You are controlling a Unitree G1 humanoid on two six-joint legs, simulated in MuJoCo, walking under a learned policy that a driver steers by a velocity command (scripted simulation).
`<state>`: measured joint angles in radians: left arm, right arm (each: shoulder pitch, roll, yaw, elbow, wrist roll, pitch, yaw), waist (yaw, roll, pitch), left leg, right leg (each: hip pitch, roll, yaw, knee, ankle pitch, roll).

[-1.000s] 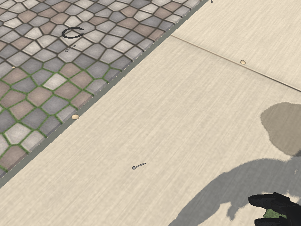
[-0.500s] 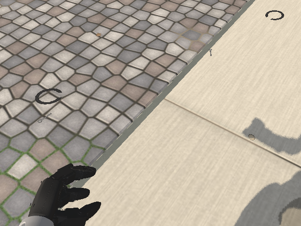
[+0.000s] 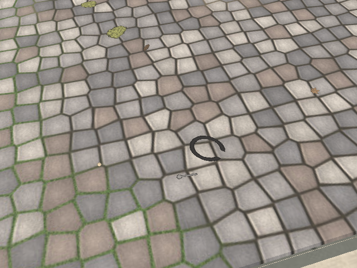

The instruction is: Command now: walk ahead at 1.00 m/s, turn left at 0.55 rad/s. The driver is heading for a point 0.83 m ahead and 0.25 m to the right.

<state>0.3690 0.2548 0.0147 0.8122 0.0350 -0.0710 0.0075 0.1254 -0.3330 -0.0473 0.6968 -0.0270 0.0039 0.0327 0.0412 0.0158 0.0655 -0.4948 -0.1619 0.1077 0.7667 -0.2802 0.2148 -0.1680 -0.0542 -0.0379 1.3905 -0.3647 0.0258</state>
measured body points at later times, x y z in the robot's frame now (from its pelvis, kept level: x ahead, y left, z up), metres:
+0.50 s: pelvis +0.47 -0.09 +0.03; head +0.49 -0.09 +0.47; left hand +0.57 +0.19 -0.10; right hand +0.55 -0.37 -0.08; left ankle +0.36 +0.06 -0.56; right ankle +0.52 -0.13 -0.69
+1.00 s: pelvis +0.87 -0.15 +0.04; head +0.93 -0.18 +0.49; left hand +1.14 +0.02 -0.07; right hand +0.81 -0.42 -0.07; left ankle +0.98 -0.09 -0.69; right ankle +0.79 -0.25 -0.61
